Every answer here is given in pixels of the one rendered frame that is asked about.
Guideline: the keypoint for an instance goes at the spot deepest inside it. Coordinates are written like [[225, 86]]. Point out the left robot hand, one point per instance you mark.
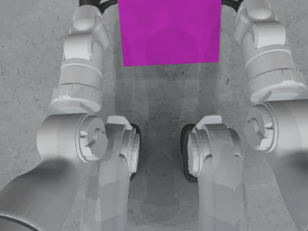
[[102, 7]]

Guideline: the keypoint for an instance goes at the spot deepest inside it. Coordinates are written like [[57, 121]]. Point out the left robot upper arm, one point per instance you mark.
[[41, 199]]

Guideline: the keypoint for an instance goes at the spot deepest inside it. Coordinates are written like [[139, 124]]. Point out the right robot upper arm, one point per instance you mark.
[[279, 129]]

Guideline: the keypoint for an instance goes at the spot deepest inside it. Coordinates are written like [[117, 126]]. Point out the right robot shin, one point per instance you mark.
[[237, 142]]

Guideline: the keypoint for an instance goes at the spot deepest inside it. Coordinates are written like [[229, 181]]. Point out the carton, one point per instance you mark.
[[155, 32]]

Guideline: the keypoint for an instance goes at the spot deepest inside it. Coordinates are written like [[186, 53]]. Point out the left robot forearm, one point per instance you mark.
[[79, 88]]

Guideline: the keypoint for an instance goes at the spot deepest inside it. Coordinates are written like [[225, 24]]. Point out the right robot hand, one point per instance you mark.
[[232, 3]]

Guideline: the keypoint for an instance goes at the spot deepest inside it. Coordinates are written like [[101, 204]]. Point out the right robot foot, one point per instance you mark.
[[184, 139]]

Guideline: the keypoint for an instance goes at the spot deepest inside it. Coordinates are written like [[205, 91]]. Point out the right robot forearm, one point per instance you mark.
[[267, 56]]

